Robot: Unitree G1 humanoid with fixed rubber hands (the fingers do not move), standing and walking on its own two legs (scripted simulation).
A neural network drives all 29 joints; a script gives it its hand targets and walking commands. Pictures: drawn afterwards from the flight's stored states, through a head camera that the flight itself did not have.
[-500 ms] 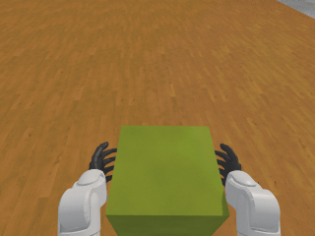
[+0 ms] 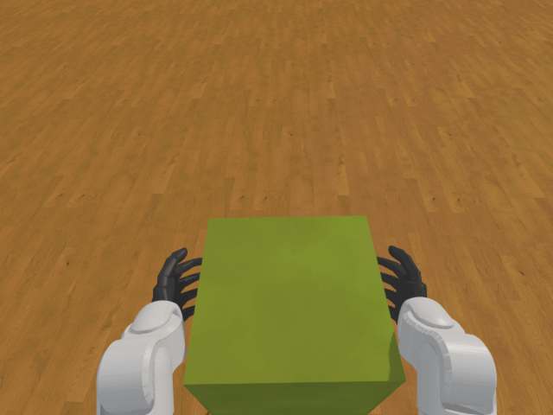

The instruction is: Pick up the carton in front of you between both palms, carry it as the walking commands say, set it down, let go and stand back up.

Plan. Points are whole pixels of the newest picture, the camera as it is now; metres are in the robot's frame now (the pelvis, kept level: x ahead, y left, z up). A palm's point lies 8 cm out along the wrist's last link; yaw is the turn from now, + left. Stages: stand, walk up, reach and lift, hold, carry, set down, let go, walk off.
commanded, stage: carry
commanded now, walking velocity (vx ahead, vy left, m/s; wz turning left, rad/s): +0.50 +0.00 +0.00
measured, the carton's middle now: (288, 326) +0.24 +0.01 +0.01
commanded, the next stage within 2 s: none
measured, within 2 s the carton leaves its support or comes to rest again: neither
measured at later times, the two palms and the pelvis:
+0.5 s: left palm (200, 162) +0.52 +0.18 +0.08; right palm (363, 167) +0.50 -0.12 +0.08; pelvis +0.27 +0.04 +0.00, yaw -3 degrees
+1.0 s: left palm (217, 133) +0.60 +0.16 +0.09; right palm (367, 136) +0.60 -0.15 +0.08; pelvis +0.36 +0.01 -0.01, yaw -2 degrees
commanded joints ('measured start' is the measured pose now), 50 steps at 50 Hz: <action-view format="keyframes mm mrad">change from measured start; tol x16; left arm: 1 -391 -797 -658 -106 -285 -17 -144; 50 -397 -763 -616 -70 -246 21 -113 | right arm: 1 -352 817 629 -78 224 -42 111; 14 -335 642 588 -95 253 6 86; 20 -380 860 631 -111 292 -42 144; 50 -402 765 613 -73 266 0 115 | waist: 1 -23 -128 -159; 11 -34 -155 -85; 15 -64 262 -339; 31 -45 -65 -107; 50 -39 -16 -230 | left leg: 1 -114 27 3 -168 86 -18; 8 -42 -38 123 -502 263 -9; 12 347 -108 198 -655 418 2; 15 807 334 -384 -663 1008 243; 20 514 189 -56 -750 704 101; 29 283 70 56 -672 124 10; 35 359 78 29 -548 490 -12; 50 376 76 27 -517 485 -10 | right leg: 1 244 -259 250 -235 57 -81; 9 290 -188 52 -111 531 -18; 12 194 -117 -41 179 593 55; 15 -251 51 94 769 -372 126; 16 -245 10 180 815 -398 103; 26 88 -33 86 22 75 83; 36 87 -147 164 121 550 63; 50 107 -132 150 156 491 51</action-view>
